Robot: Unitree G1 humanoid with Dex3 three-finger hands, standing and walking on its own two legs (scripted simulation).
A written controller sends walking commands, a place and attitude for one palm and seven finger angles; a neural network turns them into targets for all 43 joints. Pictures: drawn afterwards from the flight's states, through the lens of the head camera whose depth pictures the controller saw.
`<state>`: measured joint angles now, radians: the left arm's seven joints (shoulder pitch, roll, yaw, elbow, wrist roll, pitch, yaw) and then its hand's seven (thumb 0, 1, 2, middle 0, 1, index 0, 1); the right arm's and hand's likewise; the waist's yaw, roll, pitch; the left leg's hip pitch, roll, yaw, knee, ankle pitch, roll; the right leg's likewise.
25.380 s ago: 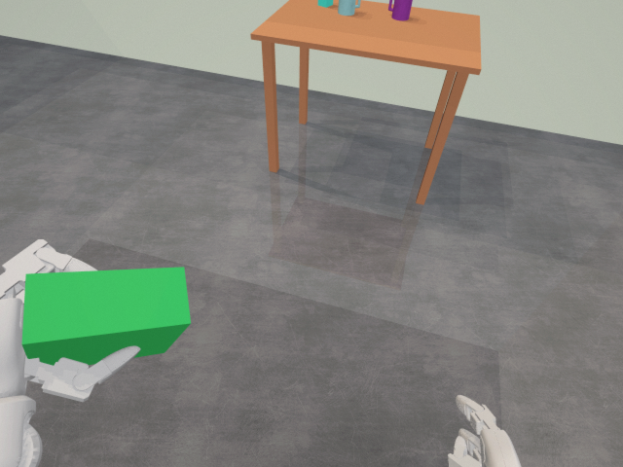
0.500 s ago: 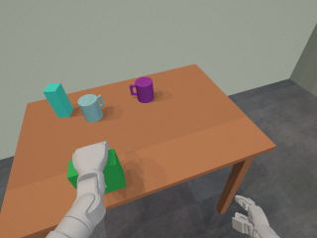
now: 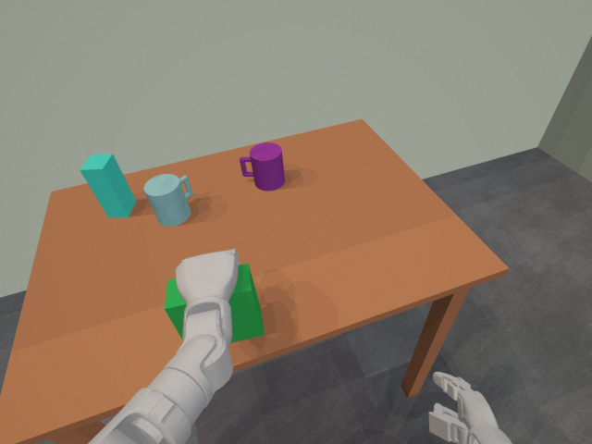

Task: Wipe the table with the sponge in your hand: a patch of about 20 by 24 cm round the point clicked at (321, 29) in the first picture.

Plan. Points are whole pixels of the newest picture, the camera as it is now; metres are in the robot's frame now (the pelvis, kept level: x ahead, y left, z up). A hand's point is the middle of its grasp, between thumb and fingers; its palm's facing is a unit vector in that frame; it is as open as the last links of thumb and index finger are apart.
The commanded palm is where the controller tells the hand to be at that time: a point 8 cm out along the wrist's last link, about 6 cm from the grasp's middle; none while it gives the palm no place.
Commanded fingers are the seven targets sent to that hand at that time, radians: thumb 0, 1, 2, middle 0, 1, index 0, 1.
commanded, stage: wipe forward along the third lane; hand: left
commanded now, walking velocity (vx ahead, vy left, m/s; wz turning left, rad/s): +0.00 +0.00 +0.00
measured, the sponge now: (221, 315) +0.32 +0.17 -0.04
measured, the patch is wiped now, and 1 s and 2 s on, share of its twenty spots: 1.00 1.00 1.00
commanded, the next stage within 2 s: wipe back along the third lane in 1.64 s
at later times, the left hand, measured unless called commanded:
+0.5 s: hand (221, 275) +0.37 +0.18 +0.01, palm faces -0.07 -0.03 -1.00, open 9.8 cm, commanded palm +0.34 +0.18 +0.04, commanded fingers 0.00 0.10 1.30 -1.20 -1.60 -1.20 -1.60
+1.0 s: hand (213, 252) +0.41 +0.20 +0.01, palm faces -0.08 -0.02 -1.00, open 9.8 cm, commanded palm +0.40 +0.21 +0.05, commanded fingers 0.00 0.10 1.30 -1.20 -1.60 -1.20 -1.60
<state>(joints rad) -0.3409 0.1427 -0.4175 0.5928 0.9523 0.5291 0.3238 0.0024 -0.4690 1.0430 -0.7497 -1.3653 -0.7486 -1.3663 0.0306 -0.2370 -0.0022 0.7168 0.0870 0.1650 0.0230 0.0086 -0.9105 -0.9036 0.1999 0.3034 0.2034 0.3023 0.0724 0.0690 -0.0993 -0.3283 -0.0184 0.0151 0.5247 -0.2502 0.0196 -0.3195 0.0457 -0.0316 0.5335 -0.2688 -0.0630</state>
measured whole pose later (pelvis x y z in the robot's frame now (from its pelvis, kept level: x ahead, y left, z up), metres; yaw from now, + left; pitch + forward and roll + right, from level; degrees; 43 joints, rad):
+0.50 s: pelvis -0.01 -0.01 +0.00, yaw -1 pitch +7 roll +1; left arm -0.56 0.16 -0.28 0.87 0.96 0.50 0.36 0.00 -0.48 1.04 -0.76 -1.36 -0.76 -1.36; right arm 0.07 -0.24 0.00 0.74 0.08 0.17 -0.02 0.01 -0.91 -0.90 0.20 0.30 0.20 0.30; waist 0.01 0.04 -0.12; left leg -0.43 0.00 0.02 0.56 -0.25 0.01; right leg -0.43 0.06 -0.03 0.56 -0.26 -0.08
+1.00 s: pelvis -0.01 +0.00 -0.01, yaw -1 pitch +11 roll +0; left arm -0.74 0.24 -0.18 1.09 0.96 0.41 0.39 0.00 -0.48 1.05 -0.76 -1.36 -0.76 -1.36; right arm 0.16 -0.25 0.00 0.77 0.07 0.13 -0.01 0.01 -0.91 -0.90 0.20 0.30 0.20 0.30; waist -0.04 0.04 -0.13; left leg -0.54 0.00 0.03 0.60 -0.26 0.02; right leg -0.52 0.07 -0.02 0.58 -0.25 -0.06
